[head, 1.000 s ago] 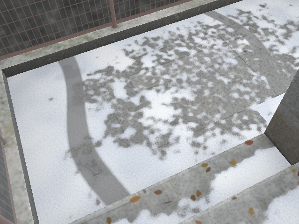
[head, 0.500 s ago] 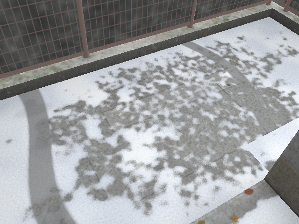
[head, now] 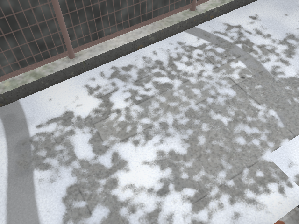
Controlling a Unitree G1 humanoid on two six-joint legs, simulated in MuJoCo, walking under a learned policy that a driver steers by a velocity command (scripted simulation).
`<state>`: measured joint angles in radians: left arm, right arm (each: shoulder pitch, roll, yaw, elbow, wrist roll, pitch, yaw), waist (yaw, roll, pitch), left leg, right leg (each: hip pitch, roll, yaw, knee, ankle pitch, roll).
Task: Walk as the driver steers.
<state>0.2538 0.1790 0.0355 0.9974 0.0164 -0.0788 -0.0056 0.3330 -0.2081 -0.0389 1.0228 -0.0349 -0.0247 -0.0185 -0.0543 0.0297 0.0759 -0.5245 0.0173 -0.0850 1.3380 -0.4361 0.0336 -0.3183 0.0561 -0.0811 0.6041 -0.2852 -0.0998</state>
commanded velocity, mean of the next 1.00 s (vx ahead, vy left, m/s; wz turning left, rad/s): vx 0.50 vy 0.00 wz -0.17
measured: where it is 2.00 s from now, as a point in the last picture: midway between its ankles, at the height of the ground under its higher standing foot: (158, 157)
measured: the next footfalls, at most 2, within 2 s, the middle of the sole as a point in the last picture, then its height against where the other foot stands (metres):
left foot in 0.44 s outside the picture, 0.17 m lower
right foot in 0.88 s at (160, 191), level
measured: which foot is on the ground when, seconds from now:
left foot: up 0.00-0.42, down 0.44-0.90, up 0.92-1.00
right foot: down 0.00-0.44, up 0.46-0.86, down 0.88-1.00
